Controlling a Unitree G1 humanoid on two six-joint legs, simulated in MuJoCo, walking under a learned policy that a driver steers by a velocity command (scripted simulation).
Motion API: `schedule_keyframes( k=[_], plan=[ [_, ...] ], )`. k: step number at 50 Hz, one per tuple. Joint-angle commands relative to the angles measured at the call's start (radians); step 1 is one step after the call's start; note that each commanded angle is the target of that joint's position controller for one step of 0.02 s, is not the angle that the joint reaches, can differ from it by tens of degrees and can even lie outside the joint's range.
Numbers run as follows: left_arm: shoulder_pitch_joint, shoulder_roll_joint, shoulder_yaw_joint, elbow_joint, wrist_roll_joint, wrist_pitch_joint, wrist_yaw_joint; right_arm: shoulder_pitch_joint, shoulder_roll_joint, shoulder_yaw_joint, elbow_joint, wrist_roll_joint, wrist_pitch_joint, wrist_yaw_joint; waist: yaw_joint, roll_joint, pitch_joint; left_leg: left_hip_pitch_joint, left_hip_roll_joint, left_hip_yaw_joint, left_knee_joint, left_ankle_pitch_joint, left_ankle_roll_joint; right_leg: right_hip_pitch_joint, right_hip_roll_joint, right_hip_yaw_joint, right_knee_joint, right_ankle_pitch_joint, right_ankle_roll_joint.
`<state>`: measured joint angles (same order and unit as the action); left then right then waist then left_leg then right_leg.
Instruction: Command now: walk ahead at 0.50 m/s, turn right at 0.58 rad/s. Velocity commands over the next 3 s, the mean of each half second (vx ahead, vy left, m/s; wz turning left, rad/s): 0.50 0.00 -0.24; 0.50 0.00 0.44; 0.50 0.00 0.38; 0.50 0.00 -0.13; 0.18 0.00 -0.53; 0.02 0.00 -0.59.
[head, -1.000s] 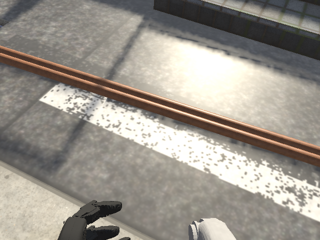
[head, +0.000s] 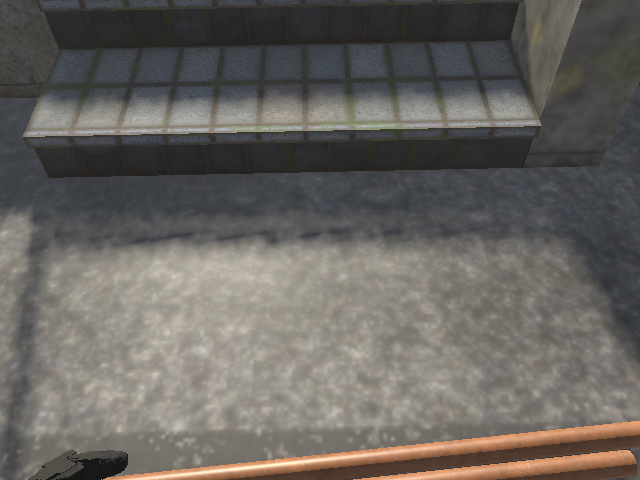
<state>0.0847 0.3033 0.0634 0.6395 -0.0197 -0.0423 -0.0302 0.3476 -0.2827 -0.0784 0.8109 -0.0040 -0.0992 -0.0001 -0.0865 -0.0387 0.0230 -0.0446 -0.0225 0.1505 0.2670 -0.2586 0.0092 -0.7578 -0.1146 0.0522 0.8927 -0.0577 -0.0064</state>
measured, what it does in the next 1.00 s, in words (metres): walks ahead: right foot, then left foot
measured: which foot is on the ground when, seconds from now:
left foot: down 0.00-0.14, up 0.16-0.68, down 0.70-1.00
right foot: up 0.00-0.14, down 0.16-0.72, up 0.74-1.00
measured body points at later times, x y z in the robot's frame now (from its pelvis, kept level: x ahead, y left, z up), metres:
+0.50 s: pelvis +0.30 -0.07 +0.00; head +0.33 -0.08 +0.45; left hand +0.37 +0.19 -0.11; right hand +0.45 -0.33 -0.10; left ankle +0.48 +0.08 -0.65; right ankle +0.22 -0.14 -0.74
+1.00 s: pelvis +0.61 -0.02 +0.00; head +0.65 -0.01 +0.45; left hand +0.78 +0.26 -0.07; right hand +0.74 -0.28 -0.10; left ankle +0.57 +0.04 -0.74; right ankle +0.78 -0.19 -0.67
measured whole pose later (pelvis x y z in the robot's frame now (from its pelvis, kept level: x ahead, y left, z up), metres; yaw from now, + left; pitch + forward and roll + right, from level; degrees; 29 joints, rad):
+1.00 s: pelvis +0.61 -0.02 +0.00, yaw +11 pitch +3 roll +0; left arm 0.08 0.28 0.03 0.63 0.02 -0.10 0.01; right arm 0.33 -0.27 -0.05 0.71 0.02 -0.05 0.00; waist -0.04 -0.02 0.02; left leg -0.19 -0.12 -0.11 0.35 -0.21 0.09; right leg -0.72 -0.09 0.10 0.86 -0.11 0.07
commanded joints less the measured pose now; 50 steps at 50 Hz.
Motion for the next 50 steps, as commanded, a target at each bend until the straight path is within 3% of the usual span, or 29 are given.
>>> schedule_keyframes(
  k=[1, 3, 5, 7, 8, 9, 10, 11, 12, 13, 15, 18, 21, 22, 23, 24, 25, 30, 33, 35, 36, 37, 38, 39, 40, 41, 45, 48, 50],
  plan=[
    [-0.050, -0.010, -0.019, -0.066, -0.003, -0.009, -0.020, -0.088, -0.158, -0.030, -0.080, 0.017, -0.015, -0.004, 0.034, 0.083, 0.011, -0.062, 0.262, -0.074, -0.099, 0.363, 0.148, 0.130, 0.014, -0.047, -0.139, 0.091, -0.024],
    [-0.107, 0.016, -0.011, -0.097, -0.005, -0.001, -0.024, -0.058, -0.175, -0.038, -0.064, 0.029, 0.000, -0.005, 0.024, 0.087, 0.026, 0.026, 0.283, -0.049, -0.061, 0.436, 0.127, 0.112, 0.033, -0.067, -0.199, 0.031, -0.048],
    [-0.082, 0.045, 0.006, -0.114, 0.011, 0.009, -0.022, -0.040, -0.195, -0.041, -0.055, 0.037, 0.016, -0.008, 0.058, 0.119, -0.014, 0.079, 0.294, -0.018, 0.063, 0.737, 0.105, 0.214, 0.098, -0.122, -0.229, -0.099, -0.088],
    [0.194, 0.116, 0.053, -0.045, 0.013, 0.017, -0.009, -0.033, -0.184, -0.031, -0.054, 0.040, 0.026, -0.012, 0.208, 0.103, -0.151, -0.037, 0.245, 0.035, 0.401, 0.867, 0.063, 0.621, 0.182, -0.152, -0.323, -0.062, -0.149],
    [0.364, 0.208, 0.082, -0.009, 0.010, 0.023, 0.012, -0.018, -0.123, -0.005, -0.078, 0.004, 0.018, -0.013, 0.261, -0.031, -0.253, -0.313, 0.189, 0.045, 0.733, 0.435, 0.015, 0.944, 0.007, 0.110, -0.326, 0.001, -0.205],
    [0.339, 0.300, 0.081, -0.021, 0.009, 0.013, 0.010, 0.099, -0.022, 0.034, -0.114, -0.007, -0.005, 0.006, 0.141, -0.241, -0.400, -0.664, 0.020, -0.089, 1.079, -0.328, -0.036, 1.193, -0.254, 0.683, -0.469, -0.125, -0.397],
    [0.388, 0.202, 0.065, -0.022, 0.009, 0.011, 0.006, -0.009, -0.125, 0.011, -0.100, 0.033, -0.025, 0.016, 0.237, -0.095, -0.439, -0.757, 0.045, -0.235, 1.184, -0.279, -0.034, 1.179, -0.253, 0.730, -0.564, -0.245, -0.382],
    [0.332, 0.167, 0.053, -0.014, 0.014, 0.004, 0.006, -0.095, -0.129, 0.009, -0.131, 0.056, -0.032, 0.015, 0.225, -0.078, -0.271, -0.839, 0.081, -0.206, 1.193, -0.202, -0.025, 1.055, -0.223, 0.575, -0.567, -0.207, -0.339],
    [0.251, 0.126, 0.038, -0.022, 0.013, -0.001, 0.007, -0.125, -0.114, 0.016, -0.136, 0.035, -0.033, 0.004, 0.177, 0.010, -0.184, -0.806, 0.130, -0.198, 1.126, -0.115, -0.021, 0.883, -0.182, 0.454, -0.565, -0.113, -0.300],
    [0.188, 0.092, 0.026, -0.030, 0.021, -0.005, 0.007, -0.131, -0.110, 0.013, -0.134, 0.012, -0.027, -0.004, 0.133, 0.018, -0.129, -0.737, 0.156, -0.196, 1.063, -0.064, -0.022, 0.736, -0.143, 0.363, -0.582, -0.013, -0.282],
    [0.155, 0.050, 0.013, -0.023, 0.034, -0.017, 0.006, -0.065, -0.087, 0.011, -0.121, 0.013, 0.000, 0.000, 0.071, -0.031, -0.108, -0.648, 0.177, -0.201, 1.048, -0.021, -0.028, 0.602, -0.103, 0.288, -0.642, 0.029, -0.283],
    [0.165, 0.062, 0.013, 0.021, 0.038, -0.037, 0.015, -0.069, -0.048, 0.020, -0.107, 0.017, 0.033, -0.006, 0.051, -0.024, -0.049, -0.705, 0.179, -0.191, 1.055, 0.035, -0.050, 0.527, -0.100, 0.163, -0.700, 0.100, -0.276],
    [0.202, 0.062, 0.012, 0.059, 0.035, -0.042, 0.031, -0.208, -0.039, 0.029, -0.157, 0.008, 0.036, -0.009, 0.086, 0.006, 0.004, -0.724, 0.169, -0.186, 0.789, 0.214, -0.045, 0.507, -0.038, 0.013, -0.723, 0.130, -0.210],
    [0.207, 0.082, 0.016, 0.067, 0.031, -0.038, 0.033, -0.251, 0.005, 0.048, -0.170, 0.007, 0.037, -0.006, 0.108, -0.023, 0.002, -0.678, 0.148, -0.146, 0.679, 0.205, -0.037, 0.503, -0.026, -0.023, -0.746, 0.137, -0.198],
    [0.231, 0.085, 0.015, 0.078, 0.041, -0.046, 0.038, -0.267, -0.014, 0.039, -0.166, 0.011, 0.029, 0.003, 0.121, -0.001, -0.006, -0.646, 0.142, -0.166, 0.610, 0.344, -0.032, 0.539, -0.036, -0.035, -0.737, 0.160, -0.189],
    [0.264, 0.119, 0.024, 0.092, 0.047, -0.050, 0.031, -0.258, 0.006, 0.046, -0.158, 0.007, 0.031, 0.011, 0.136, -0.039, -0.047, -0.664, 0.117, -0.113, 0.727, 0.234, -0.020, 0.614, -0.107, -0.009, -0.744, 0.281, -0.217],
    [0.257, 0.100, 0.020, 0.097, 0.043, -0.053, 0.033, -0.252, -0.030, 0.033, -0.163, 0.027, 0.026, 0.019, 0.129, 0.004, -0.021, -0.746, 0.146, -0.213, 0.629, 0.327, -0.006, 0.706, -0.103, -0.027, -0.701, 0.261, -0.200],
    [0.307, 0.101, 0.017, 0.132, 0.027, -0.022, 0.043, -0.406, -0.002, 0.041, -0.233, 0.029, 0.021, 0.073, 0.192, -0.004, 0.042, -0.765, 0.083, -0.112, 0.393, 0.327, 0.031, 0.849, -0.128, -0.094, -0.668, 0.311, -0.150],
    [0.283, 0.155, 0.031, 0.130, 0.015, -0.008, 0.055, -0.302, -0.052, 0.013, -0.241, 0.021, 0.036, 0.078, 0.113, -0.082, -0.033, -0.547, -0.011, -0.033, 0.376, 0.132, 0.079, 0.883, -0.128, -0.135, -0.492, 0.835, -0.114],
    [0.228, 0.175, 0.038, 0.112, 0.007, -0.010, 0.066, -0.032, -0.142, -0.031, -0.188, 0.019, 0.039, 0.060, -0.039, -0.061, -0.155, -0.182, -0.061, -0.052, 0.264, 0.216, 0.135, 0.763, -0.080, -0.187, -0.116, 0.866, -0.064],
    [0.258, 0.108, 0.015, 0.087, 0.037, -0.027, 0.064, 0.091, -0.225, -0.051, -0.163, 0.023, 0.046, 0.036, -0.060, 0.105, -0.261, 0.140, 0.119, -0.318, 0.283, 0.356, 0.204, 0.488, -0.004, -0.192, 0.226, 0.361, -0.026],
    [0.384, -0.002, -0.024, 0.059, 0.047, -0.059, 0.040, 0.051, -0.272, -0.050, -0.190, 0.019, 0.035, 0.038, 0.051, 0.349, -0.422, 0.455, 0.386, -0.938, 0.160, 0.256, 0.452, 0.094, 0.217, -0.046, 0.619, -0.508, 0.033],
    [0.274, 0.112, 0.002, 0.052, 0.025, -0.093, 0.020, 0.074, -0.191, -0.037, -0.192, 0.018, 0.039, 0.035, -0.042, 0.190, -0.456, 0.455, 0.351, -0.950, 0.074, 0.092, 0.412, -0.010, 0.154, 0.117, 0.688, -0.448, 0.012],
    [0.169, 0.120, 0.003, 0.004, -0.010, -0.104, 0.016, 0.033, -0.155, -0.027, -0.188, 0.015, 0.036, 0.031, -0.029, 0.135, -0.284, 0.325, 0.313, -0.782, 0.068, 0.071, 0.349, -0.071, 0.107, 0.087, 0.630, -0.375, -0.004],
    [0.119, 0.098, -0.003, -0.017, 0.005, -0.109, 0.022, -0.034, -0.141, -0.020, -0.197, 0.020, 0.033, 0.032, 0.023, 0.009, -0.158, 0.134, 0.269, -0.673, 0.042, 0.163, 0.314, -0.051, 0.063, 0.063, 0.517, -0.311, -0.010],
    [0.111, 0.091, -0.002, -0.025, 0.028, -0.100, 0.031, -0.074, -0.114, -0.013, -0.202, 0.017, 0.033, 0.029, 0.056, 0.023, -0.119, 0.026, 0.241, -0.608, 0.034, 0.255, 0.307, -0.005, 0.039, 0.050, 0.452, -0.307, 0.003],
    [0.152, 0.075, 0.000, -0.023, 0.040, -0.061, 0.038, -0.092, -0.121, -0.010, -0.205, 0.009, 0.021, 0.018, 0.114, 0.055, -0.076, -0.151, 0.195, -0.514, -0.017, 0.442, 0.308, 0.056, 0.006, 0.029, 0.322, -0.271, 0.042],
    [0.000, 0.028, -0.020, -0.063, 0.052, -0.061, 0.044, -0.081, -0.146, -0.017, -0.180, 0.023, 0.032, -0.008, 0.080, 0.072, -0.027, -0.272, 0.087, -0.382, -0.027, 0.419, 0.243, 0.140, 0.052, -0.017, -0.028, -0.021, 0.085],
    [-0.064, 0.012, -0.025, -0.066, 0.035, -0.064, 0.035, -0.054, -0.158, -0.022, -0.168, 0.024, 0.043, -0.013, 0.046, 0.113, -0.050, -0.277, 0.059, -0.367, 0.003, 0.355, 0.211, 0.235, 0.101, -0.033, -0.214, 0.104, 0.093]
  ],
)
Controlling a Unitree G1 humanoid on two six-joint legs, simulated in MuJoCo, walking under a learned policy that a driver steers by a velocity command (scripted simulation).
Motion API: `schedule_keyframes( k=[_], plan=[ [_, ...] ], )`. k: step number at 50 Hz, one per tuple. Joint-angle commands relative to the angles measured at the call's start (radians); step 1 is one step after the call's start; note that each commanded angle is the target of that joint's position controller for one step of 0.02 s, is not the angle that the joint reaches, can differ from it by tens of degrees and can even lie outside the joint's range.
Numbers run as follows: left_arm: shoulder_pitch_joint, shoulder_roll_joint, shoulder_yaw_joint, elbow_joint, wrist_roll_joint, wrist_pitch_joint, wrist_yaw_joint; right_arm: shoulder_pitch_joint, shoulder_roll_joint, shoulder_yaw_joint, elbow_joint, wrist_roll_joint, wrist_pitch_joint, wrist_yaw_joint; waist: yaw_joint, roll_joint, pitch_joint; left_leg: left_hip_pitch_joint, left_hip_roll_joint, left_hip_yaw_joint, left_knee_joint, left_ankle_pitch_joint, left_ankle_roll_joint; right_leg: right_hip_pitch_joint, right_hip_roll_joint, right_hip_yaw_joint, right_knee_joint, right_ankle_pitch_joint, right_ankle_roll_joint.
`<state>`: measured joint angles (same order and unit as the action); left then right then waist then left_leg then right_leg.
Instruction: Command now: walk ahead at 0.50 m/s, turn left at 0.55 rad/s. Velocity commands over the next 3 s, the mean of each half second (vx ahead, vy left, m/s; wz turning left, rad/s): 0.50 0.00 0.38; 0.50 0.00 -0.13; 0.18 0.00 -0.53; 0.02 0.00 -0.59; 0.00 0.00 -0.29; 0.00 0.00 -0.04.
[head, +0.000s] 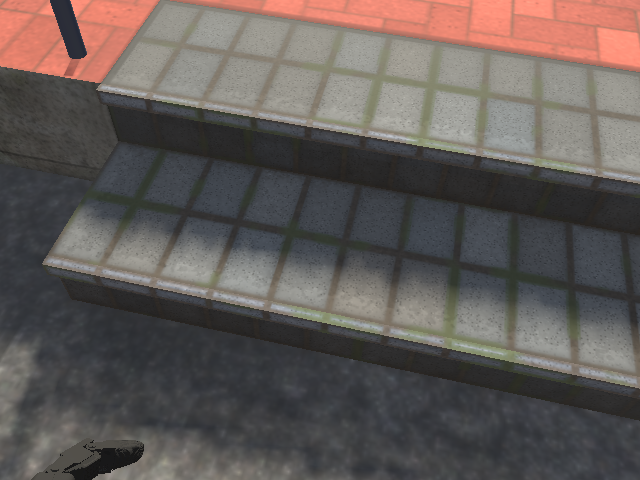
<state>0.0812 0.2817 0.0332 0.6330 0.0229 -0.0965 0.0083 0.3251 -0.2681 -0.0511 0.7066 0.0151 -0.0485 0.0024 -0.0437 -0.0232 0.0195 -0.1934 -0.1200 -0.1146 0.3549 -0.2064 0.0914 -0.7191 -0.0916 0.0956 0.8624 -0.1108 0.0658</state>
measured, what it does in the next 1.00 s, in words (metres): walks ahead: right foot, then left foot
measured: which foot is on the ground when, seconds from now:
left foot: down 0.00-0.18, up 0.20-0.64, down 0.66-1.00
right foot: up 0.00-0.16, down 0.18-0.66, up 0.68-1.00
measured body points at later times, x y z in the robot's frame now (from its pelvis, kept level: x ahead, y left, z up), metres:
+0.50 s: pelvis +0.27 -0.03 +0.00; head +0.31 -0.04 +0.45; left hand +0.23 +0.25 -0.12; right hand +0.54 -0.21 -0.08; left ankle +0.36 +0.15 -0.69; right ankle +0.25 -0.15 -0.75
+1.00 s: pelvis +0.50 +0.06 +0.00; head +0.50 +0.06 +0.45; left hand +0.61 +0.33 -0.11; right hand +0.53 -0.20 -0.13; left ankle +0.43 +0.15 -0.75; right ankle +0.52 -0.07 -0.50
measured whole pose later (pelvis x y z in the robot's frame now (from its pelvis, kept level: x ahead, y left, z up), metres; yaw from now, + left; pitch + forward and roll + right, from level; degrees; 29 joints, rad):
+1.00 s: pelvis +0.50 +0.06 +0.00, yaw +4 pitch +1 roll +2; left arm 0.21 0.25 0.05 0.78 -0.04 0.00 0.03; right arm 0.38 -0.22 -0.05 0.87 -0.02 -0.06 -0.01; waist -0.04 -0.03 -0.03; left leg -0.06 -0.02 0.15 0.29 -0.25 0.04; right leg -0.95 -0.04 0.06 1.89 -0.46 0.04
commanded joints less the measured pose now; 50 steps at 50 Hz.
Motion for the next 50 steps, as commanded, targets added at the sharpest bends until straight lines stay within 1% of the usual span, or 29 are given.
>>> schedule_keyframes(
  k=[1, 5, 7, 8, 9, 10, 11, 12, 13, 14, 15, 17, 22, 25, 29, 31, 32, 33, 34, 35, 36, 37, 38, 41, 42, 44, 47, 48, 50],
  plan=[
    [-0.089, 0.040, 0.008, -0.064, -0.019, -0.011, -0.007, -0.006, -0.178, -0.052, -0.056, 0.009, -0.005, -0.016, -0.014, 0.112, -0.058, -0.110, 0.170, -0.128, -0.082, 0.258, 0.125, 0.220, 0.094, -0.074, -0.234, 0.187, 0.023],
    [-0.125, 0.100, 0.032, -0.068, -0.028, -0.028, -0.020, 0.029, -0.165, -0.054, -0.040, 0.016, 0.004, -0.019, -0.019, 0.135, -0.055, 0.031, 0.231, -0.267, 0.013, 0.160, 0.099, 0.243, 0.104, -0.016, -0.373, 0.139, -0.012],
    [-0.049, 0.122, 0.049, -0.048, -0.029, -0.040, -0.019, 0.000, -0.160, -0.056, -0.051, 0.011, 0.006, -0.020, 0.027, 0.162, -0.071, 0.050, 0.237, -0.307, 0.089, 0.208, 0.075, 0.349, 0.100, -0.022, -0.412, 0.072, -0.056],
    [0.048, 0.148, 0.065, -0.026, -0.018, -0.047, -0.013, -0.010, -0.130, -0.047, -0.062, 0.005, 0.003, -0.016, 0.077, 0.155, -0.130, 0.020, 0.188, -0.277, 0.198, 0.269, 0.046, 0.504, 0.076, -0.022, -0.431, 0.064, -0.094],
    [0.209, 0.198, 0.078, -0.013, 0.001, -0.049, -0.004, -0.020, -0.074, -0.025, -0.084, -0.014, -0.005, -0.012, 0.148, 0.073, -0.273, -0.089, 0.137, -0.202, 0.444, 0.162, 0.008, 0.763, -0.076, 0.110, -0.398, 0.033, -0.163],
    [0.305, 0.272, 0.100, 0.032, 0.015, -0.040, -0.008, 0.134, -0.012, -0.004, -0.096, 0.010, -0.016, -0.011, 0.092, -0.270, -0.391, -0.448, -0.002, -0.079, 0.762, -0.296, -0.062, 1.095, -0.294, 0.563, -0.469, -0.138, -0.344],
    [0.321, 0.199, 0.088, 0.040, -0.016, -0.037, -0.016, 0.149, -0.093, -0.014, -0.067, 0.023, -0.018, -0.014, 0.111, -0.233, -0.351, -0.571, 0.065, -0.100, 0.907, -0.351, -0.074, 1.075, -0.322, 0.714, -0.540, -0.374, -0.348],
    [0.273, 0.135, 0.071, 0.028, -0.023, -0.033, -0.013, 0.044, -0.152, -0.028, -0.076, 0.018, -0.015, -0.013, 0.136, -0.128, -0.216, -0.599, 0.099, -0.091, 0.946, -0.252, -0.079, 0.953, -0.275, 0.573, -0.563, -0.384, -0.305],
    [0.217, 0.117, 0.061, 0.022, -0.014, -0.026, -0.012, -0.038, -0.153, -0.030, -0.098, 0.002, -0.012, -0.016, 0.125, -0.050, -0.135, -0.573, 0.133, -0.050, 0.927, -0.188, -0.082, 0.826, -0.234, 0.442, -0.572, -0.249, -0.280],
    [0.189, 0.097, 0.053, 0.030, -0.010, -0.021, -0.012, -0.101, -0.139, -0.030, -0.122, -0.016, -0.016, -0.015, 0.114, -0.028, -0.069, -0.565, 0.154, -0.037, 0.880, -0.152, -0.082, 0.730, -0.198, 0.359, -0.592, -0.113, -0.280],
    [0.181, 0.083, 0.045, 0.040, -0.005, -0.021, -0.011, -0.109, -0.118, -0.028, -0.132, -0.016, -0.016, -0.011, 0.089, -0.048, -0.048, -0.526, 0.179, -0.029, 0.842, -0.134, -0.080, 0.668, -0.169, 0.293, -0.611, -0.025, -0.274],
    [0.180, 0.075, 0.040, 0.063, -0.012, -0.025, -0.012, -0.088, -0.073, -0.017, -0.126, -0.010, -0.013, -0.005, 0.061, -0.071, -0.045, -0.480, 0.189, 0.006, 0.762, -0.130, -0.083, 0.616, -0.138, 0.210, -0.640, 0.088, -0.276],
    [0.194, 0.148, 0.055, 0.116, -0.031, -0.019, -0.009, -0.195, -0.029, 0.010, -0.152, -0.020, -0.019, 0.005, 0.075, -0.058, -0.039, -0.426, 0.203, 0.071, 0.491, 0.050, -0.105, 0.560, -0.121, 0.059, -0.688, 0.231, -0.281],
    [0.232, 0.162, 0.053, 0.143, -0.042, -0.009, -0.007, -0.288, -0.032, 0.012, -0.169, -0.009, -0.027, 0.012, 0.107, -0.061, -0.033, -0.352, 0.174, 0.101, 0.330, 0.163, -0.101, 0.567, -0.097, 0.006, -0.675, 0.213, -0.248],
    [0.267, 0.179, 0.054, 0.173, -0.051, 0.007, -0.006, -0.359, -0.052, 0.005, -0.201, -0.002, -0.032, 0.020, 0.108, -0.080, -0.014, -0.317, 0.152, 0.102, 0.212, 0.123, -0.060, 0.653, -0.143, 0.034, -0.620, 0.243, -0.221],
    [0.248, 0.189, 0.057, 0.176, -0.057, 0.015, -0.001, -0.283, -0.078, -0.009, -0.183, -0.013, -0.038, 0.016, 0.048, -0.078, -0.055, -0.175, 0.115, 0.135, 0.123, 0.123, -0.017, 0.665, -0.128, 0.002, -0.508, 0.420, -0.193],
    [0.258, 0.172, 0.049, 0.177, -0.053, 0.015, 0.001, -0.176, -0.116, -0.030, -0.147, -0.020, -0.036, 0.009, 0.002, -0.059, -0.123, -0.005, 0.099, 0.145, 0.086, 0.151, 0.011, 0.637, -0.086, -0.034, -0.377, 0.518, -0.172],
    [0.246, 0.133, 0.030, 0.155, -0.031, 0.010, 0.003, -0.012, -0.175, -0.051, -0.115, -0.029, -0.032, -0.001, -0.070, 0.003, -0.241, 0.272, 0.224, 0.013, 0.123, 0.265, 0.058, 0.472, -0.043, -0.072, -0.145, 0.352, -0.134],
    [0.339, 0.021, -0.011, 0.122, -0.013, -0.004, -0.001, 0.055, -0.264, -0.067, -0.102, -0.043, -0.023, -0.005, -0.037, 0.282, -0.342, 0.600, 0.492, -0.366, 0.091, 0.363, 0.213, 0.069, 0.100, -0.132, 0.215, -0.266, -0.058],
    [0.338, 0.099, 0.010, 0.159, -0.034, -0.008, -0.006, 0.123, -0.195, -0.059, -0.077, -0.029, -0.018, -0.001, -0.078, 0.230, -0.393, 0.571, 0.517, -0.509, 0.026, 0.203, 0.250, -0.026, 0.090, -0.009, 0.393, -0.470, -0.054],
    [0.269, 0.149, 0.027, 0.138, -0.056, -0.009, -0.010, 0.051, -0.165, -0.045, -0.085, -0.020, -0.024, 0.002, -0.063, 0.160, -0.254, 0.448, 0.484, -0.381, -0.005, 0.111, 0.210, -0.091, 0.042, 0.006, 0.442, -0.391, -0.063],
    [0.206, 0.137, 0.025, 0.125, -0.057, -0.004, -0.006, -0.026, -0.128, -0.033, -0.089, -0.018, -0.028, 0.004, -0.034, 0.114, -0.178, 0.314, 0.435, -0.275, -0.048, 0.088, 0.178, -0.070, 0.002, -0.013, 0.407, -0.304, -0.061],
    [0.179, 0.125, 0.026, 0.119, -0.045, 0.005, 0.000, -0.083, -0.097, -0.023, -0.085, -0.020, -0.033, 0.007, -0.005, 0.101, -0.109, 0.190, 0.403, -0.205, -0.098, 0.115, 0.158, -0.032, -0.018, -0.016, 0.356, -0.252, -0.053],
    [0.240, 0.056, 0.021, 0.138, -0.039, 0.042, 0.012, -0.119, -0.070, -0.020, -0.046, -0.039, -0.056, 0.010, 0.061, 0.143, -0.078, 0.037, 0.365, -0.047, -0.165, 0.342, 0.145, 0.090, -0.013, -0.018, 0.378, -0.167, -0.027],
    [0.244, 0.051, 0.022, 0.136, -0.041, 0.049, 0.015, -0.117, -0.071, -0.022, -0.033, -0.040, -0.060, 0.009, 0.070, 0.124, -0.073, 0.028, 0.366, 0.001, -0.168, 0.406, 0.146, 0.076, -0.011, -0.004, 0.386, -0.146, -0.021],
    [0.267, 0.030, 0.024, 0.154, -0.043, 0.072, 0.024, -0.079, -0.081, -0.026, 0.016, -0.040, -0.053, 0.003, 0.066, 0.151, -0.067, 0.051, 0.406, 0.013, -0.203, 0.343, 0.171, -0.001, 0.005, -0.033, 0.610, -0.205, -0.010],
    [0.177, 0.018, 0.028, 0.117, -0.062, 0.093, 0.034, 0.010, -0.051, -0.014, 0.086, -0.024, -0.035, -0.009, 0.037, 0.096, 0.036, 0.171, 0.438, 0.007, -0.221, 0.071, 0.158, -0.331, 0.014, 0.016, 0.928, -0.274, -0.018],
    [0.149, -0.027, 0.016, 0.107, -0.063, 0.098, 0.031, 0.080, -0.025, -0.004, 0.132, -0.033, -0.024, -0.010, 0.018, 0.123, 0.056, 0.252, 0.473, -0.013, -0.183, 0.080, 0.159, -0.496, 0.038, -0.005, 1.191, -0.366, -0.025],
    [0.065, -0.059, -0.004, 0.044, -0.079, 0.090, 0.020, 0.129, -0.012, 0.008, 0.164, -0.033, 0.001, -0.020, 0.014, 0.078, 0.109, 0.362, 0.500, 0.011, -0.121, 0.186, 0.126, -0.746, 0.045, 0.029, 1.387, -0.452, -0.045]
  ],
)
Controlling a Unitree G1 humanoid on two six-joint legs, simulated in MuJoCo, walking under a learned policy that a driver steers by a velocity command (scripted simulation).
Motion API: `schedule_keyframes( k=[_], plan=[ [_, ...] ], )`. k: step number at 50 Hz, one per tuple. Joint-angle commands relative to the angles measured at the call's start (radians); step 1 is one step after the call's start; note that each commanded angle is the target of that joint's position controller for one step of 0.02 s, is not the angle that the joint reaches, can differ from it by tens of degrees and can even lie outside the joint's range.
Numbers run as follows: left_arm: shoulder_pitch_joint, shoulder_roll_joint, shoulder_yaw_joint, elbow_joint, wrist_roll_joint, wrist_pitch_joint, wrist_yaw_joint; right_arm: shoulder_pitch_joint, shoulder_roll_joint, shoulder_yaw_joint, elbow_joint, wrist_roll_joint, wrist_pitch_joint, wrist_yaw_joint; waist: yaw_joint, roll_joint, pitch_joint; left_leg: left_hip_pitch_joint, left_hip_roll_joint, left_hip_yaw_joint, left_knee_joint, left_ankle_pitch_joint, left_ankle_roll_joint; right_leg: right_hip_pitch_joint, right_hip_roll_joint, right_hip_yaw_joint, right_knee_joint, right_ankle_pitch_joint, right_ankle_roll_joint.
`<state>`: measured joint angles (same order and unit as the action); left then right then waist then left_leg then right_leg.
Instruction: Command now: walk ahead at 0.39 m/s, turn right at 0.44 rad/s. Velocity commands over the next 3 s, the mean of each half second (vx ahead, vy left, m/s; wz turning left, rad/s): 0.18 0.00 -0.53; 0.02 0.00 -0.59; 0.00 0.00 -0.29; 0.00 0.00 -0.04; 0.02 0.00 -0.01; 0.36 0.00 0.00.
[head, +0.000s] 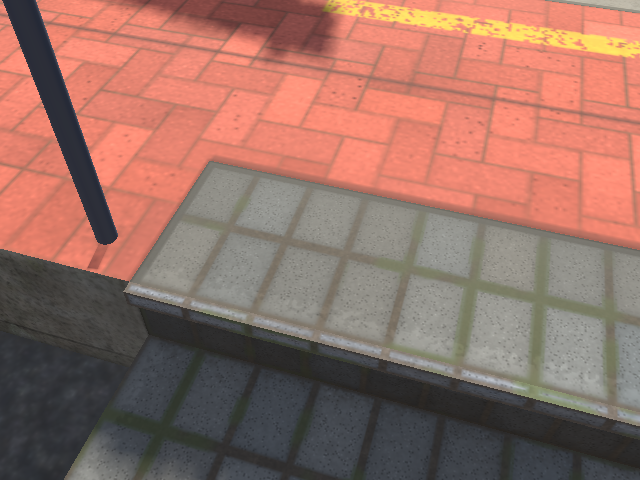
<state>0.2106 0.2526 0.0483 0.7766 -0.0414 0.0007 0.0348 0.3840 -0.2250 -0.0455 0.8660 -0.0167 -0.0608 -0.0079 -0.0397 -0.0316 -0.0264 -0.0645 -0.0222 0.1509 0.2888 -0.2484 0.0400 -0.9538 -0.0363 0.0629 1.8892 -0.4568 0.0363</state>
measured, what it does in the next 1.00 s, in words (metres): climbs, turning right: right foot 0.18 m higher, then left foot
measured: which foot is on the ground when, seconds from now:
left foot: down 0.00-0.24, up 0.26-0.92, down 0.94-1.00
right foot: up 0.00-0.22, down 0.24-0.92, up 0.94-1.00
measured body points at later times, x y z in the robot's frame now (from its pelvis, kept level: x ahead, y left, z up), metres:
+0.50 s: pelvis +0.20 -0.09 +0.14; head +0.22 -0.12 +0.59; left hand +0.38 +0.13 +0.05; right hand +0.36 -0.37 +0.07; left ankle +0.25 +0.08 -0.40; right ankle +0.27 -0.16 -0.57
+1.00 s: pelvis +0.32 -0.05 +0.16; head +0.35 -0.05 +0.61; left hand +0.63 +0.03 +0.08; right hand +0.32 -0.36 +0.09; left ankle +0.41 +0.02 -0.57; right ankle +0.25 -0.15 -0.52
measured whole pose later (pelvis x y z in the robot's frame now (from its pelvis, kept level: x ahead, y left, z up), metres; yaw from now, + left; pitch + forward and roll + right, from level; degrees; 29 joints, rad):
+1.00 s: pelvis +0.32 -0.05 +0.16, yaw -35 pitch +3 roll +1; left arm 0.14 0.25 0.04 0.54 -0.03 0.04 0.02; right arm 0.17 -0.22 -0.03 0.60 -0.03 0.00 -0.03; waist -0.01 -0.06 -0.03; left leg -0.37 -0.03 -0.01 0.59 -0.25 0.03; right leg -0.48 0.18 0.25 0.98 -0.54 0.03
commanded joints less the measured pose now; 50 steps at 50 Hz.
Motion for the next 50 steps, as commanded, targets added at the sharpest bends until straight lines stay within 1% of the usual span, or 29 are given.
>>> schedule_keyframes(
  k=[1, 3, 5, 7, 8, 9, 10, 11, 12, 13, 14, 15, 16, 18, 19, 22, 24, 26, 28, 29, 32, 36, 40, 43, 46, 47, 48, 49, 50],
  plan=[
    [-0.114, -0.042, -0.031, -0.132, -0.013, -0.015, -0.016, 0.089, -0.059, 0.005, 0.015, -0.006, 0.022, -0.019, 0.004, 0.062, 0.166, 0.274, 0.407, -0.233, -0.031, 0.258, 0.157, -0.595, -0.015, 0.069, 0.380, -0.125, -0.020],
    [-0.227, -0.085, -0.065, -0.214, -0.001, -0.022, -0.028, 0.099, -0.084, 0.005, 0.022, -0.011, 0.044, -0.047, -0.010, 0.052, 0.182, 0.281, 0.414, -0.185, -0.021, 0.299, 0.116, -0.702, -0.024, 0.036, 0.373, -0.160, -0.008],
    [-0.335, -0.113, -0.098, -0.330, 0.019, -0.025, -0.039, 0.021, -0.097, 0.016, 0.017, 0.001, 0.061, -0.078, 0.037, 0.056, 0.211, 0.057, 0.355, -0.067, -0.077, 0.363, 0.065, -0.585, -0.061, -0.024, 0.161, -0.111, 0.005],
    [-0.346, -0.110, -0.111, -0.420, 0.045, -0.038, -0.061, -0.016, -0.159, 0.004, 0.012, 0.014, 0.071, -0.110, 0.088, 0.067, 0.085, -0.182, 0.283, 0.020, -0.172, 0.454, 0.049, -0.157, -0.102, -0.103, -0.218, 0.125, -0.009],
    [-0.319, -0.080, -0.111, -0.418, 0.039, -0.034, -0.063, -0.052, -0.229, -0.017, -0.005, 0.022, 0.074, -0.106, 0.107, 0.106, 0.029, -0.279, 0.241, 0.073, -0.239, 0.623, 0.083, 0.152, -0.033, -0.230, -0.483, 0.100, -0.034],
    [-0.271, -0.039, -0.075, -0.374, 0.034, -0.036, -0.059, -0.019, -0.275, -0.026, -0.004, 0.033, 0.055, -0.088, 0.101, 0.169, -0.074, -0.204, 0.268, 0.075, -0.130, 1.215, 0.123, 0.362, 0.059, -0.318, -0.472, 0.102, -0.073],
    [-0.116, 0.010, -0.049, -0.339, 0.047, -0.041, -0.062, -0.051, -0.335, -0.036, -0.017, 0.033, 0.050, -0.068, 0.186, 0.266, -0.217, -0.051, 0.305, 0.070, 0.028, 1.759, 0.122, 0.472, 0.109, -0.302, -0.481, 0.125, -0.114],
    [0.091, 0.080, -0.022, -0.275, 0.053, -0.047, -0.068, -0.120, -0.356, -0.043, -0.044, 0.061, 0.055, -0.057, 0.273, 0.303, -0.325, 0.121, 0.281, 0.050, 0.258, 1.876, 0.087, 0.553, 0.143, -0.206, -0.705, 0.107, -0.168],
    [0.177, 0.189, 0.012, -0.249, 0.062, -0.042, -0.069, -0.095, -0.319, -0.039, -0.075, 0.063, 0.049, -0.055, 0.300, 0.183, -0.381, -0.012, 0.247, -0.041, 0.573, 1.460, 0.021, 0.765, 0.118, 0.071, -0.937, 0.220, -0.227],
    [0.133, 0.343, 0.041, -0.221, 0.093, -0.033, -0.047, -0.067, -0.118, 0.002, -0.157, 0.009, 0.032, -0.020, 0.128, -0.406, -0.453, -0.394, -0.079, -0.132, 0.985, -0.074, -0.085, 0.950, -0.165, 0.753, -1.305, 0.560, -0.407],
    [0.088, 0.268, 0.026, -0.265, 0.136, -0.034, -0.027, 0.015, -0.165, -0.013, -0.083, 0.010, -0.002, 0.031, 0.133, -0.230, -0.563, -0.417, -0.093, -0.394, 1.280, -0.161, -0.047, 0.937, -0.237, 0.938, -1.423, 0.474, -0.414],
    [0.041, 0.202, 0.007, -0.273, 0.108, -0.042, -0.031, -0.075, -0.134, -0.008, -0.134, 0.030, 0.000, 0.047, 0.121, -0.129, -0.438, -0.516, -0.074, -0.373, 1.352, -0.115, -0.028, 0.828, -0.209, 0.847, -1.422, 0.293, -0.367],
    [0.005, 0.122, -0.009, -0.244, 0.057, -0.050, -0.044, -0.169, -0.096, 0.006, -0.182, 0.028, 0.010, 0.034, 0.091, -0.005, -0.216, -0.616, -0.047, -0.315, 1.327, -0.108, -0.014, 0.666, -0.142, 0.722, -1.397, 0.145, -0.306],
    [-0.044, 0.050, -0.011, -0.202, 0.042, -0.057, -0.033, -0.180, -0.059, 0.022, -0.211, 0.010, 0.031, 0.008, 0.005, 0.059, -0.027, -0.632, 0.023, -0.295, 1.297, -0.031, 0.011, 0.419, -0.044, 0.482, -1.370, 0.020, -0.229],
    [-0.051, 0.040, -0.011, -0.193, 0.046, -0.055, -0.031, -0.173, -0.037, 0.029, -0.224, 0.006, 0.039, 0.007, -0.019, -0.007, -0.008, -0.636, 0.000, -0.268, 1.445, -0.063, 0.007, 0.379, -0.038, 0.473, -1.388, 0.087, -0.244],
    [-0.008, 0.032, -0.021, -0.178, 0.036, -0.066, -0.023, -0.136, -0.039, 0.040, -0.245, 0.009, 0.038, 0.005, -0.040, -0.001, -0.032, -0.732, 0.012, -0.253, 1.546, -0.033, 0.026, 0.420, -0.025, 0.367, -1.431, 0.217, -0.235],
    [-0.004, 0.061, -0.015, -0.171, 0.018, -0.048, -0.014, -0.198, -0.029, 0.056, -0.299, -0.003, 0.032, -0.009, -0.042, 0.039, -0.006, -0.745, 0.041, -0.252, 1.299, 0.056, 0.012, 0.419, 0.044, 0.262, -1.455, 0.179, -0.200],
    [-0.031, 0.089, -0.014, -0.197, 0.024, -0.002, 0.022, -0.312, -0.026, 0.061, -0.366, -0.013, 0.037, -0.034, -0.015, -0.017, -0.010, -0.729, 0.009, -0.194, 1.072, 0.103, -0.043, 0.463, 0.067, 0.255, -1.497, 0.294, -0.202],
    [-0.044, 0.095, -0.014, -0.246, 0.040, 0.022, 0.054, -0.334, -0.046, 0.054, -0.374, -0.004, 0.041, -0.050, 0.009, -0.058, -0.095, -0.713, -0.003, -0.193, 0.952, 0.134, -0.093, 0.581, 0.024, 0.297, -1.508, 0.413, -0.198],
    [-0.055, 0.122, 0.000, -0.263, 0.055, 0.007, 0.049, -0.293, -0.074, 0.044, -0.352, -0.016, 0.041, -0.056, 0.017, -0.087, -0.132, -0.745, 0.008, -0.215, 0.986, 0.136, -0.109, 0.637, -0.021, 0.348, -1.494, 0.489, -0.193],
    [-0.056, 0.103, -0.012, -0.293, 0.059, 0.016, 0.046, -0.240, -0.062, 0.034, -0.326, 0.013, 0.063, -0.066, 0.040, -0.093, -0.161, -0.775, -0.015, -0.253, 1.107, 0.055, -0.137, 0.704, -0.061, 0.457, -1.478, 0.316, -0.216],
    [-0.022, 0.083, -0.017, -0.314, 0.038, 0.028, 0.048, -0.314, -0.063, 0.027, -0.370, 0.024, 0.054, -0.071, 0.079, -0.076, -0.040, -0.890, -0.014, -0.291, 1.026, -0.034, -0.137, 0.769, -0.061, 0.532, -1.497, 0.179, -0.253],
    [-0.037, 0.092, 0.000, -0.342, 0.049, 0.043, 0.057, -0.317, -0.041, 0.041, -0.358, 0.020, 0.037, -0.044, 0.090, -0.123, -0.106, -0.722, -0.010, -0.252, 0.683, -0.066, -0.129, 0.844, -0.042, 0.496, -1.451, 0.408, -0.228],
    [-0.066, 0.086, 0.005, -0.353, 0.042, 0.059, 0.025, -0.228, -0.063, 0.024, -0.318, 0.033, 0.039, -0.022, 0.071, -0.155, -0.117, -0.411, -0.031, -0.204, 0.451, -0.117, -0.126, 0.743, -0.032, 0.496, -1.427, 0.709, -0.233],
    [-0.079, 0.061, 0.007, -0.332, 0.007, 0.054, 0.003, -0.185, -0.098, -0.010, -0.282, 0.026, 0.036, -0.009, 0.038, -0.076, -0.100, -0.144, 0.015, -0.211, 0.078, 0.207, -0.079, 0.677, 0.050, 0.442, -1.277, 0.552, -0.167],
    [-0.011, 0.006, -0.003, -0.317, 0.021, 0.044, -0.012, -0.182, -0.152, -0.024, -0.293, 0.004, 0.039, -0.016, 0.066, 0.137, -0.126, 0.040, 0.218, -0.379, 0.108, 0.509, 0.008, 0.478, 0.154, 0.307, -1.033, 0.089, -0.101],
    [0.044, 0.066, 0.014, -0.297, 0.011, 0.029, -0.023, -0.184, -0.174, -0.029, -0.337, -0.035, 0.048, -0.025, 0.075, 0.302, -0.121, 0.058, 0.420, -0.598, 0.144, 0.784, 0.200, 0.298, 0.259, 0.185, -0.854, -0.277, -0.024],
    [0.024, 0.160, 0.042, -0.288, 0.010, 0.020, -0.026, -0.161, -0.163, -0.038, -0.356, -0.039, 0.044, -0.031, 0.040, 0.264, -0.144, 0.002, 0.492, -0.655, 0.128, 0.710, 0.300, 0.259, 0.175, 0.117, -0.639, -0.256, 0.044],
    [-0.032, 0.171, 0.048, -0.277, 0.004, 0.026, -0.022, -0.172, -0.103, -0.021, -0.366, -0.033, 0.045, -0.043, 0.025, 0.190, -0.091, -0.039, 0.427, -0.571, 0.138, 0.571, 0.269, 0.225, 0.118, 0.087, -0.528, -0.175, 0.075]
  ],
)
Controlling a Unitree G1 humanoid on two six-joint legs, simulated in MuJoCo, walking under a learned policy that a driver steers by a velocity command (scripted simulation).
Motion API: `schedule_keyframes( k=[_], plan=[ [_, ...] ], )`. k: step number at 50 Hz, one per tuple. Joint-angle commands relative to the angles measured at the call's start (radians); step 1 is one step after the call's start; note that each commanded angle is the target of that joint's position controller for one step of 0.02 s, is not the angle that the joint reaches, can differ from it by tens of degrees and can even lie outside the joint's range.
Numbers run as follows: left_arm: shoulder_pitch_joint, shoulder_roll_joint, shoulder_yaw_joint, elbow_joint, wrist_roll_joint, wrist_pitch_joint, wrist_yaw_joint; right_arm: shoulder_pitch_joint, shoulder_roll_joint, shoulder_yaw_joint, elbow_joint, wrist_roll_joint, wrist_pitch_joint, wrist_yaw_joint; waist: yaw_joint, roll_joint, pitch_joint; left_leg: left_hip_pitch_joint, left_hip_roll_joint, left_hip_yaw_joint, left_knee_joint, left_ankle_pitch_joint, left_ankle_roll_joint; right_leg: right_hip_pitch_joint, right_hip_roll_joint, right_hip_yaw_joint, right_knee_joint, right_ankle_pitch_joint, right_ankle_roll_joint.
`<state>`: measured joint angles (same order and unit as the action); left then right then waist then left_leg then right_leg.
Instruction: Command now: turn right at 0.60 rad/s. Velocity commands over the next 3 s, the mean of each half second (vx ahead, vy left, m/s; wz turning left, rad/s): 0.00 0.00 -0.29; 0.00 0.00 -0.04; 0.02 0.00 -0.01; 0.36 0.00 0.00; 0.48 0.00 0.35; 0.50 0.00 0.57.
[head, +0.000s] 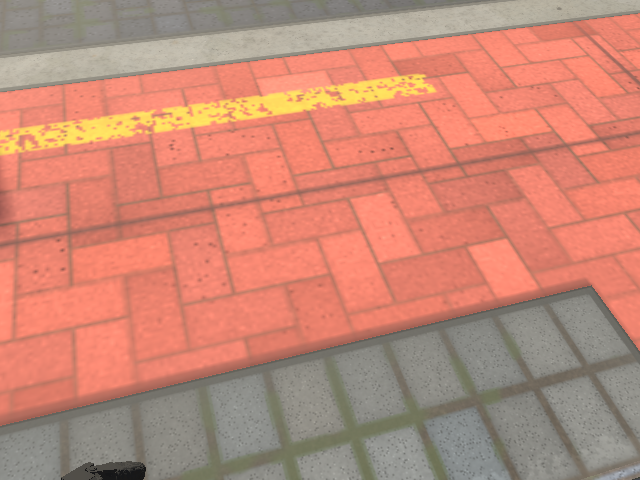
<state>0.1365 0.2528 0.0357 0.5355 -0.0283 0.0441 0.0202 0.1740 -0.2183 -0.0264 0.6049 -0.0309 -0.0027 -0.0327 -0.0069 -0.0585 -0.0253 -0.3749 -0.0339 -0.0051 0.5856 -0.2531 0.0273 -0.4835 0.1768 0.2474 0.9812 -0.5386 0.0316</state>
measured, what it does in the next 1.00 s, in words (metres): steps on the spot: right foot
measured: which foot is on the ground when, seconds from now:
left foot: down 0.00-1.00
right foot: up 0.00-0.36, down 0.38-1.00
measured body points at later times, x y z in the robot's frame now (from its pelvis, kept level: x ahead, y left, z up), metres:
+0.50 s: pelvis +0.01 -0.01 +0.01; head +0.01 -0.02 +0.46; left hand +0.20 +0.18 -0.09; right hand +0.08 -0.26 -0.12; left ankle +0.03 +0.11 -0.73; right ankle +0.01 -0.12 -0.73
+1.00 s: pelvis +0.04 -0.04 +0.02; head +0.05 -0.04 +0.47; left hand +0.10 +0.19 -0.13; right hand +0.02 -0.28 -0.13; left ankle +0.03 +0.11 -0.73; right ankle +0.01 -0.12 -0.73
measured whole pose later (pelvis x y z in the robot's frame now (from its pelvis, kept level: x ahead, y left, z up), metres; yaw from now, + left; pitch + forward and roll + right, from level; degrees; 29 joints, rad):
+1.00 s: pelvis +0.04 -0.04 +0.02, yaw -6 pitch +1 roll +0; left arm 0.31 0.18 0.01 0.94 0.01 0.00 0.00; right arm 0.34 -0.17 -0.03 0.99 -0.02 0.03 -0.05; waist -0.01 0.00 -0.02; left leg -0.15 0.08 0.04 0.38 -0.24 -0.05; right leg -0.14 0.06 -0.03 0.36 -0.23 -0.06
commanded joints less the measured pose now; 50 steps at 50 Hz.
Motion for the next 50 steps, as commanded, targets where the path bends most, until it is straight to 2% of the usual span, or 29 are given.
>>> schedule_keyframes(
  k=[1, 2, 3, 4, 7, 9, 10, 13, 15, 16, 17, 18, 19, 20, 21, 22, 23, 24, 25, 29, 32, 33, 37, 42, 50],
  plan=[
    [0.029, 0.138, 0.052, -0.020, -0.008, -0.003, -0.001, 0.018, -0.077, -0.029, -0.106, -0.010, -0.010, -0.032, -0.003, 0.169, -0.068, 0.250, 0.375, -0.347, -0.158, 0.450, 0.224, -0.263, -0.117, -0.097, 0.451, -0.031, 0.091],
    [0.005, 0.105, 0.041, -0.024, -0.001, 0.012, 0.004, 0.003, -0.066, -0.020, -0.107, 0.009, 0.002, -0.043, -0.006, 0.139, -0.040, 0.241, 0.323, -0.290, -0.168, 0.322, 0.191, -0.291, -0.125, -0.102, 0.468, 0.024, 0.097],
    [-0.015, 0.071, 0.028, -0.031, 0.001, 0.018, 0.003, -0.004, -0.073, -0.016, -0.108, 0.013, 0.011, -0.050, -0.014, 0.147, -0.015, 0.206, 0.281, -0.240, -0.185, 0.269, 0.183, -0.286, -0.113, -0.128, 0.467, 0.076, 0.100],
    [-0.033, 0.048, 0.019, -0.037, 0.002, 0.019, 0.002, -0.002, -0.079, -0.014, -0.107, 0.009, 0.017, -0.054, -0.019, 0.167, -0.003, 0.190, 0.252, -0.197, -0.203, 0.238, 0.185, -0.278, -0.106, -0.158, 0.432, 0.114, 0.102],
    [-0.051, 0.024, 0.000, -0.035, 0.012, 0.010, 0.005, 0.029, -0.079, -0.013, -0.109, 0.004, 0.026, -0.052, -0.032, 0.210, -0.045, 0.254, 0.253, -0.165, -0.205, 0.256, 0.209, -0.248, -0.115, -0.192, 0.248, 0.132, 0.111],
    [-0.044, 0.004, -0.012, -0.023, 0.020, 0.005, 0.002, 0.028, -0.087, -0.017, -0.108, 0.008, 0.026, -0.045, -0.032, 0.224, -0.072, 0.261, 0.261, -0.150, -0.208, 0.243, 0.214, -0.168, -0.143, -0.215, 0.101, 0.107, 0.102],
    [-0.040, 0.005, -0.013, -0.016, 0.025, 0.003, -0.001, 0.025, -0.095, -0.020, -0.106, 0.008, 0.019, -0.041, -0.035, 0.230, -0.081, 0.248, 0.279, -0.158, -0.207, 0.257, 0.222, -0.127, -0.159, -0.223, 0.068, 0.127, 0.095],
    [-0.014, 0.019, -0.008, 0.009, 0.027, 0.000, -0.005, 0.025, -0.111, -0.024, -0.097, 0.012, 0.015, -0.032, -0.038, 0.243, -0.065, 0.178, 0.295, -0.165, -0.216, 0.212, 0.232, -0.001, -0.181, -0.257, -0.080, 0.146, 0.067],
    [0.001, 0.018, -0.005, 0.021, 0.022, -0.005, -0.009, 0.029, -0.106, -0.022, -0.082, 0.018, 0.020, -0.028, -0.033, 0.246, -0.045, 0.160, 0.291, -0.168, -0.207, 0.199, 0.226, 0.063, -0.175, -0.272, -0.226, 0.161, 0.036],
    [0.019, 0.008, -0.004, 0.034, 0.021, -0.010, -0.013, 0.024, -0.100, -0.018, -0.071, 0.025, 0.024, -0.026, -0.015, 0.236, -0.034, 0.148, 0.276, -0.152, -0.190, 0.203, 0.210, 0.121, -0.166, -0.293, -0.363, 0.228, 0.013],
    [0.025, 0.003, -0.004, 0.044, 0.024, -0.014, -0.019, 0.057, -0.096, -0.016, -0.044, 0.032, 0.025, -0.021, -0.007, 0.219, -0.016, 0.131, 0.257, -0.134, -0.182, 0.218, 0.184, 0.191, -0.153, -0.305, -0.518, 0.329, -0.012],
    [0.033, 0.018, -0.001, 0.046, 0.032, -0.016, -0.021, 0.094, -0.096, -0.015, -0.019, 0.031, 0.018, -0.013, -0.003, 0.202, -0.021, 0.100, 0.241, -0.123, -0.175, 0.198, 0.148, 0.283, -0.168, -0.268, -0.584, 0.420, -0.034],
    [0.064, 0.068, 0.008, 0.040, 0.041, -0.022, -0.021, 0.098, -0.066, -0.006, -0.017, 0.018, 0.005, -0.005, -0.005, 0.101, -0.071, 0.022, 0.183, -0.072, -0.092, 0.069, 0.084, 0.429, -0.264, -0.134, -0.590, 0.632, -0.060],
    [0.038, 0.061, -0.001, 0.056, 0.056, -0.022, -0.021, 0.147, 0.022, 0.020, -0.001, 0.010, -0.004, 0.001, -0.056, -0.109, -0.097, -0.001, 0.112, 0.012, -0.081, -0.106, 0.009, 0.396, -0.353, -0.065, -0.576, 0.572, -0.147],
    [0.021, -0.016, -0.016, 0.045, 0.048, -0.025, -0.028, 0.127, 0.003, 0.019, 0.023, 0.013, -0.002, -0.002, -0.019, -0.104, -0.073, 0.100, 0.095, 0.016, -0.087, -0.109, -0.025, 0.253, -0.345, -0.042, -0.639, 0.306, -0.194],
    [-0.007, -0.050, -0.027, 0.053, 0.051, -0.027, -0.032, 0.098, -0.020, 0.008, 0.036, 0.019, 0.003, -0.001, -0.019, -0.082, -0.002, 0.122, 0.089, 0.017, -0.113, -0.056, -0.029, 0.192, -0.305, -0.064, -0.672, 0.161, -0.174],
    [-0.012, -0.041, -0.025, 0.066, 0.054, -0.029, -0.033, 0.088, -0.028, 0.003, 0.051, 0.014, 0.006, -0.001, -0.016, -0.067, 0.036, 0.131, 0.085, 0.023, -0.134, -0.037, -0.024, 0.164, -0.277, -0.085, -0.681, 0.115, -0.151],
    [-0.002, -0.027, -0.023, 0.079, 0.051, -0.034, -0.034, 0.095, -0.039, -0.002, 0.062, 0.006, 0.008, -0.002, -0.012, -0.051, 0.054, 0.139, 0.086, 0.021, -0.150, -0.021, -0.020, 0.158, -0.271, -0.088, -0.689, 0.123, -0.140],
    [0.013, -0.015, -0.021, 0.093, 0.051, -0.040, -0.033, 0.103, -0.044, -0.005, 0.073, 0.005, 0.007, 0.000, -0.011, -0.037, 0.059, 0.145, 0.091, 0.014, -0.167, -0.003, -0.015, 0.169, -0.268, -0.095, -0.688, 0.162, -0.130],
    [0.055, -0.007, -0.020, 0.140, 0.045, -0.053, -0.029, 0.144, -0.044, -0.011, 0.140, 0.009, -0.002, 0.000, -0.005, -0.002, 0.034, 0.169, 0.102, 0.011, -0.204, 0.040, -0.009, 0.234, -0.258, -0.123, -0.669, 0.330, -0.124],
    [0.077, -0.007, -0.020, 0.177, 0.044, -0.057, -0.027, 0.163, -0.042, -0.015, 0.183, 0.009, 0.000, -0.004, -0.004, 0.021, 0.023, 0.184, 0.108, 0.012, -0.218, 0.063, -0.014, 0.262, -0.255, -0.132, -0.669, 0.415, -0.129],
    [0.084, -0.008, -0.020, 0.192, 0.046, -0.060, -0.027, 0.168, -0.028, -0.012, 0.194, 0.006, 0.000, -0.001, -0.007, 0.012, 0.020, 0.193, 0.112, 0.009, -0.223, 0.074, -0.018, 0.267, -0.252, -0.139, -0.670, 0.450, -0.124],
    [0.122, -0.003, -0.016, 0.250, 0.040, -0.064, -0.028, 0.193, -0.039, -0.019, 0.246, 0.007, 0.008, -0.004, -0.004, 0.047, 0.007, 0.208, 0.119, 0.010, -0.235, 0.107, -0.021, 0.308, -0.245, -0.159, -0.663, 0.583, -0.119],
    [0.168, 0.006, -0.008, 0.317, 0.038, -0.057, -0.022, 0.220, -0.035, -0.020, 0.307, 0.012, 0.017, -0.007, -0.002, 0.054, 0.008, 0.214, 0.122, 0.019, -0.238, 0.126, -0.026, 0.341, -0.235, -0.177, -0.659, 0.688, -0.111],
    [0.221, 0.016, -0.005, 0.388, 0.036, -0.051, -0.013, 0.248, -0.032, -0.017, 0.378, 0.013, 0.030, -0.019, -0.005, 0.058, 0.031, 0.219, 0.123, 0.030, -0.243, 0.144, -0.026, 0.339, -0.221, -0.199, -0.662, 0.719, -0.102]
  ],
)
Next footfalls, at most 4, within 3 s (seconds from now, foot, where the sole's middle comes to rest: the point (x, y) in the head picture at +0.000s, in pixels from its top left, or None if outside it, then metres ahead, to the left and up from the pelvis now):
0.38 right None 0.05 -0.12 -0.76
2.06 right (488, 459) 0.48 -0.30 -0.59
2.76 left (352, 319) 0.77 -0.07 -0.59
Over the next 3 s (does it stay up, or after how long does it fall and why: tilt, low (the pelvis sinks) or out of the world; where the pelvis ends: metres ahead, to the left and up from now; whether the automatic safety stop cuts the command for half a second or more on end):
stays up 0.77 -0.13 0.20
